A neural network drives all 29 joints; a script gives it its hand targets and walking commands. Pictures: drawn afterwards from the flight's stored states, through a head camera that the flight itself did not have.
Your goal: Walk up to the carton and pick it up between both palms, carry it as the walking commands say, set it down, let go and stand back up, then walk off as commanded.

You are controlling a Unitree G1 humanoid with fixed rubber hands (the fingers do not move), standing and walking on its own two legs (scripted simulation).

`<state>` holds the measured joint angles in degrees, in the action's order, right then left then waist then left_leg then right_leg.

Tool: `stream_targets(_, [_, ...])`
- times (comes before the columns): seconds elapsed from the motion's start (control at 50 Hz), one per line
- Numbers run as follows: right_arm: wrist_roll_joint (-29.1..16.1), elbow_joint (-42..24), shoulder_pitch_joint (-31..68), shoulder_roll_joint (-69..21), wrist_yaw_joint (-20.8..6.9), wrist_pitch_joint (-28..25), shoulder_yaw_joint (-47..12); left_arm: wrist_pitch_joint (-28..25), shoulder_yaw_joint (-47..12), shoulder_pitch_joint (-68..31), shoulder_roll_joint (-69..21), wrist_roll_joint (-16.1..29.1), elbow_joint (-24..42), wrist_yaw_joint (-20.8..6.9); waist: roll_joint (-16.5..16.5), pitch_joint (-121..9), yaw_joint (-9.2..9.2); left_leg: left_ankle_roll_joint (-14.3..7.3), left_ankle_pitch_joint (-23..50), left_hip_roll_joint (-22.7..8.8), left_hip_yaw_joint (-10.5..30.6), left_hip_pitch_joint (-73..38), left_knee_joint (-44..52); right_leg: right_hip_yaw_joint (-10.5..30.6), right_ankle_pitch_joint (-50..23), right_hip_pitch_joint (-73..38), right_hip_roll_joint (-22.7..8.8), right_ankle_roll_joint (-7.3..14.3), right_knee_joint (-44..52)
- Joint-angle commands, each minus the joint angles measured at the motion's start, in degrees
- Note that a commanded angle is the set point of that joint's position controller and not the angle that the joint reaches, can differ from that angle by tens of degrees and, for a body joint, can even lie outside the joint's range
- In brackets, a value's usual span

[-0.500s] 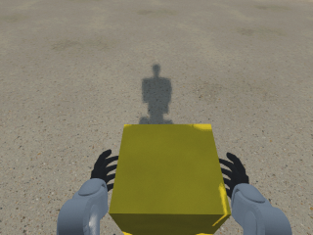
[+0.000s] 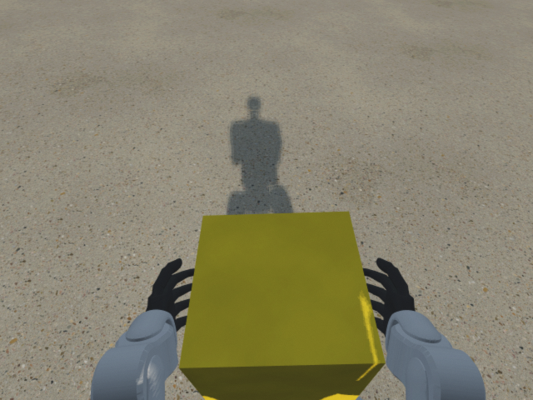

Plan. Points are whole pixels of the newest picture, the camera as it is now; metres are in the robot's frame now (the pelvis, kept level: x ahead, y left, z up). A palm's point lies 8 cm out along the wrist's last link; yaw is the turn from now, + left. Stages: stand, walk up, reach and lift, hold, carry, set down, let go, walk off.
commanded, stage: carry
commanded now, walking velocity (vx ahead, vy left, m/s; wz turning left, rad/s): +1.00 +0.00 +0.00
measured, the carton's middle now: (278, 317) +0.26 -0.01 +0.01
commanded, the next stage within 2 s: none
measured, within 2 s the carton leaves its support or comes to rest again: neither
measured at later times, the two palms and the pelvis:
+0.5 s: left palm (244, 124) +0.72 +0.05 +0.06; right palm (368, 125) +0.71 -0.25 +0.06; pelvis +0.48 -0.10 -0.01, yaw +0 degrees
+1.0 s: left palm (259, 46) +1.18 +0.00 +0.08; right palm (345, 48) +1.19 -0.30 +0.07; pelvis +0.96 -0.16 -0.03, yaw +2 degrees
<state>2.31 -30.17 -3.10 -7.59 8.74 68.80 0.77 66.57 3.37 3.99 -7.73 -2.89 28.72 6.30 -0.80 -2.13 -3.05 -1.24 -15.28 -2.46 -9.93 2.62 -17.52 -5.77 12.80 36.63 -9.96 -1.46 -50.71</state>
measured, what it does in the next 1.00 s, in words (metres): walks ahead: right foot, then left foot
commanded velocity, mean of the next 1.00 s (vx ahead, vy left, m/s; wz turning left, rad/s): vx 1.00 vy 0.00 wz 0.00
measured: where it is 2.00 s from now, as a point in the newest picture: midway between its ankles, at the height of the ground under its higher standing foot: (301, 144)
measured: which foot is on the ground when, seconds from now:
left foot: down 0.00-0.26, up 0.28-0.58, down 0.60-1.00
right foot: up 0.00-0.20, down 0.22-0.60, up 0.62-0.98, down 1.00-1.00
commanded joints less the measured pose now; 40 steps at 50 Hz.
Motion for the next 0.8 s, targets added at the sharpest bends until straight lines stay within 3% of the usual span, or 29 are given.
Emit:
stream_targets(0.0, [-17.80,-8.31,24.21,-46.44,-9.19,-2.48,-34.42,-1.10,-38.45,-27.26,-47.72,15.83,11.58,-4.56,11.29,-4.10,2.33,-4.49,-2.48,-11.55,4.62,-2.37,16.17,-3.94,-12.69,-0.61,0.47,-0.98,9.62])
stream_targets(0.02, [-17.95,-8.76,25.01,-45.74,-8.88,-2.38,-33.92,-0.51,-38.21,-27.12,-47.46,15.32,10.89,-3.91,14.51,-2.57,2.35,-3.95,-0.14,-11.21,3.90,-4.16,16.28,-4.20,-14.71,0.83,0.04,-0.71,10.62])
stream_targets(0.04, [-16.97,-9.23,22.43,-44.36,-8.46,-2.12,-32.78,-0.43,-39.11,-28.22,-46.02,16.20,13.63,-3.85,12.98,-2.10,2.25,-3.36,3.81,-10.71,1.92,-5.67,16.21,-5.44,-15.47,0.44,0.23,-0.52,13.72])
stream_targets(0.08, [-14.78,-8.73,19.34,-42.02,-7.20,-1.44,-31.03,1.01,-41.06,-29.55,-45.02,16.78,13.41,-3.30,15.47,-0.13,1.54,-4.05,11.89,-12.01,2.51,-10.86,15.23,-8.19,-13.49,2.49,2.06,-0.55,14.76])
stream_targets(0.12, [-14.30,-11.41,19.87,-40.11,-6.20,-0.89,-31.57,2.02,-40.15,-26.73,-43.56,17.35,11.89,-3.47,12.36,-1.76,1.85,-2.46,36.23,-11.77,-2.80,-10.91,9.36,-10.76,-13.09,-5.00,4.99,0.46,22.05])
stream_targets(0.14, [-14.18,-11.34,18.80,-39.19,-5.67,-0.47,-31.09,2.56,-40.08,-26.42,-42.21,16.98,11.58,-3.03,13.19,-2.80,1.64,-2.34,51.13,-11.71,-4.02,-12.68,4.77,-13.66,-10.29,-8.50,8.05,1.40,22.86])
stream_targets(0.18, [-13.09,-10.69,15.75,-38.35,-4.54,0.72,-30.37,3.59,-39.62,-22.20,-41.00,16.63,9.42,-2.87,13.35,-12.12,3.61,-1.41,69.01,-9.62,-6.89,-13.89,-16.96,-18.24,-3.16,-25.13,14.25,1.79,25.66])
stream_targets(0.2, [-14.53,-12.62,18.71,-38.30,-4.63,0.60,-31.29,3.58,-38.83,-21.47,-40.32,16.28,9.03,-3.05,8.53,-19.42,5.15,-0.27,67.19,-8.17,-5.86,-5.88,-32.38,-15.95,-5.14,-42.01,13.73,2.70,26.09])
stream_targets(0.22, [-15.17,-13.73,20.90,-39.51,-4.39,0.68,-32.35,3.68,-38.11,-20.55,-40.62,16.44,9.12,-3.42,-1.94,-24.12,6.42,0.63,37.43,-5.31,-1.52,13.72,-50.59,1.41,5.94,-58.74,3.91,6.63,25.80])
stream_targets(0.24, [-14.53,-14.43,22.03,-40.12,-4.56,0.46,-33.34,3.10,-37.52,-24.19,-39.99,17.52,9.68,-4.29,-19.47,-25.91,5.25,1.46,-0.31,4.68,2.50,38.04,-70.81,30.96,2.03,-71.48,-13.69,15.43,30.97])
stream_targets(0.26, [-14.44,-11.40,22.12,-40.80,-4.80,0.41,-31.33,2.56,-37.66,-27.92,-42.21,19.32,8.65,-5.10,-17.79,-23.89,4.61,0.46,-12.09,4.17,11.63,46.70,-78.85,31.45,-19.68,-70.93,-15.44,20.05,26.34])
stream_targets(0.3, [-16.42,-15.99,25.28,-47.11,-5.70,-2.32,-33.62,-0.28,-39.72,-27.65,-50.78,21.73,14.96,-5.70,-0.89,-26.49,4.58,-1.96,-5.00,-3.39,14.14,34.30,-67.24,13.17,-24.09,-56.03,-12.01,12.89,26.42])
stream_targets(0.32, [-19.05,-17.17,28.73,-51.81,-6.99,-3.08,-37.32,-1.73,-38.70,-28.05,-53.98,21.24,14.98,-6.28,-1.26,-26.25,4.18,-1.31,-3.39,-4.56,13.64,31.23,-60.71,9.82,-14.34,-50.22,-9.90,8.34,28.82])
stream_targets(0.34, [-20.50,-19.04,30.32,-54.26,-8.17,-4.07,-39.06,-2.87,-38.59,-26.45,-56.52,20.42,14.74,-6.48,-3.21,-25.64,3.85,-0.63,-5.55,-6.33,12.42,31.07,-51.97,10.48,-7.37,-47.25,-9.57,7.18,32.31])
stream_targets(0.38, [-20.38,-18.11,31.60,-54.09,-8.63,-4.80,-39.88,-3.66,-36.83,-22.45,-56.00,18.28,10.38,-6.39,-11.53,-21.83,3.81,1.36,-9.16,-7.48,10.06,30.71,-40.68,9.42,3.29,-39.35,-11.99,8.56,38.34])
stream_targets(0.4, [-19.37,-14.69,27.55,-54.29,-8.82,-4.90,-39.03,-4.25,-36.66,-22.47,-55.69,18.20,10.68,-6.52,-12.57,-19.06,3.80,1.76,-8.03,-7.43,8.88,31.17,-36.30,8.50,2.85,-38.40,-12.07,10.11,39.71])
stream_targets(0.48, [-17.56,-12.54,20.03,-50.06,-8.51,-5.80,-36.72,-4.03,-40.50,-21.29,-51.06,18.65,11.96,-6.01,-8.04,-16.15,3.66,2.02,5.06,-3.46,1.34,19.82,-14.11,-5.07,-6.97,-37.65,-6.83,6.41,35.96])
stream_targets(0.5, [-17.74,-13.53,20.80,-48.78,-8.68,-5.57,-36.92,-3.92,-41.42,-22.98,-49.00,19.13,15.00,-6.01,-5.59,-14.64,3.68,2.66,8.28,-0.84,-2.98,17.63,-12.51,-5.92,-7.52,-35.40,-5.89,6.25,35.87])
stream_targets(0.54, [-17.13,-11.90,20.43,-45.52,-8.39,-4.29,-35.68,-2.28,-41.15,-22.64,-45.14,17.71,14.40,-5.14,0.23,-14.11,1.84,2.30,10.79,1.82,-5.52,3.53,-10.05,-8.08,-15.48,-27.77,-4.46,4.22,27.63])
stream_targets(0.56, [-15.99,-7.96,16.41,-43.41,-8.02,-3.24,-34.46,-1.31,-40.17,-21.19,-41.72,16.41,13.69,-4.64,3.89,-13.30,0.51,0.71,9.63,1.21,-3.59,-2.76,-9.06,-9.43,-22.10,-23.91,-2.61,2.80,19.11])
stream_targets(0.58, [-15.72,-6.67,16.73,-41.48,-7.35,-2.45,-34.38,-0.11,-38.61,-21.69,-39.46,15.13,12.85,-4.48,8.76,-13.74,-0.96,-3.49,-0.20,-4.61,8.17,-11.83,-7.44,-9.80,-20.43,-13.11,1.05,0.95,2.62])
stream_targets(0.6, [-14.97,-5.31,14.87,-39.57,-6.76,-1.78,-33.10,1.00,-38.42,-23.00,-37.76,14.80,13.90,-4.08,23.61,-14.66,-0.95,-8.72,-3.18,-18.39,31.98,-17.74,1.70,-8.53,3.80,-0.81,8.17,-0.85,-15.92])
stream_targets(0.62, [-13.87,-3.46,12.89,-36.51,-6.08,-0.33,-32.47,2.66,-35.76,-18.53,-34.52,13.59,8.87,-4.15,19.54,-13.11,0.51,-11.11,5.99,-22.60,43.57,-18.03,4.79,0.42,16.64,4.31,10.50,0.24,-21.23])
stream_targets(0.64, [-12.68,-1.22,13.05,-37.15,-5.61,0.66,-31.77,3.62,-35.95,-18.42,-35.54,14.26,5.65,-4.06,14.12,-12.74,0.27,-12.91,11.29,-23.98,40.87,-18.65,2.91,4.24,16.91,6.21,5.85,0.66,-25.12])
stream_targets(0.66, [-14.12,-5.40,19.78,-39.59,-5.83,0.34,-34.14,3.72,-36.24,-20.02,-37.98,15.11,4.51,-4.73,9.23,-15.48,0.33,-13.22,7.12,-23.99,40.13,-17.22,2.62,4.85,14.52,7.35,4.91,1.10,-25.63])
stream_targets(0.68, [-13.74,-5.29,20.39,-39.64,-6.03,0.68,-33.46,4.07,-35.60,-19.84,-40.12,15.11,1.61,-5.17,6.76,-12.53,0.52,-10.88,4.42,-22.96,32.72,-11.63,4.58,6.42,10.07,7.10,1.07,0.72,-22.01])
stream_targets(0.72, [-16.48,-10.37,27.72,-44.86,-6.95,-0.81,-35.71,2.68,-34.91,-21.64,-46.74,15.55,2.37,-6.58,2.16,-10.13,0.71,-6.53,1.23,-18.45,23.22,-8.32,4.88,7.32,6.17,4.80,-0.18,0.98,-12.99])
stream_targets(0.76, [-18.86,-14.55,33.31,-48.98,-7.75,-1.76,-37.84,1.20,-35.22,-25.03,-51.23,16.04,5.23,-6.84,0.39,-7.04,1.02,-5.33,-5.26,-18.62,17.29,-2.10,9.01,3.80,7.15,1.37,-0.11,-0.19,-2.94])
stream_targets(0.78, [-18.61,-12.45,32.23,-50.54,-7.75,-1.71,-37.48,0.67,-35.98,-27.16,-51.86,16.40,6.62,-6.45,2.58,-4.41,1.29,-4.89,-5.32,-17.73,14.02,1.32,10.52,1.83,6.38,-0.94,0.60,-0.80,2.70])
